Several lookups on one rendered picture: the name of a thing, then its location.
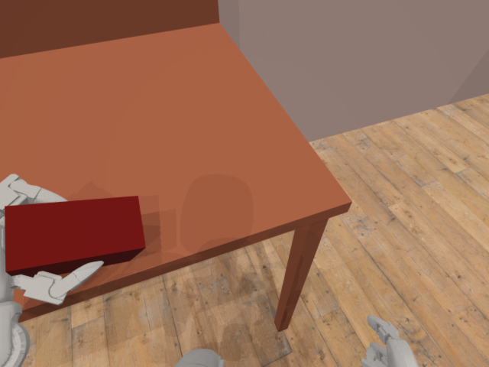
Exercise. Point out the right robot hand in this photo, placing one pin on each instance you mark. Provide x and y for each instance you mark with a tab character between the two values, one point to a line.
398	352

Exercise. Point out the left robot hand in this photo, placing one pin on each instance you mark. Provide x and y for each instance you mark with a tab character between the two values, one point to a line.
44	286

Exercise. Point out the table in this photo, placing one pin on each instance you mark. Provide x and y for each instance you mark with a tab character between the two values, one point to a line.
152	98

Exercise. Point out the robot left thigh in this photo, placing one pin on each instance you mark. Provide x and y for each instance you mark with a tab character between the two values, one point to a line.
201	358

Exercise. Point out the sponge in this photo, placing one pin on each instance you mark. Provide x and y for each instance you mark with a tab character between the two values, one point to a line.
60	237

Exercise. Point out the robot left forearm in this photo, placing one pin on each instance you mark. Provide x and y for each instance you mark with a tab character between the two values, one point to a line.
14	338

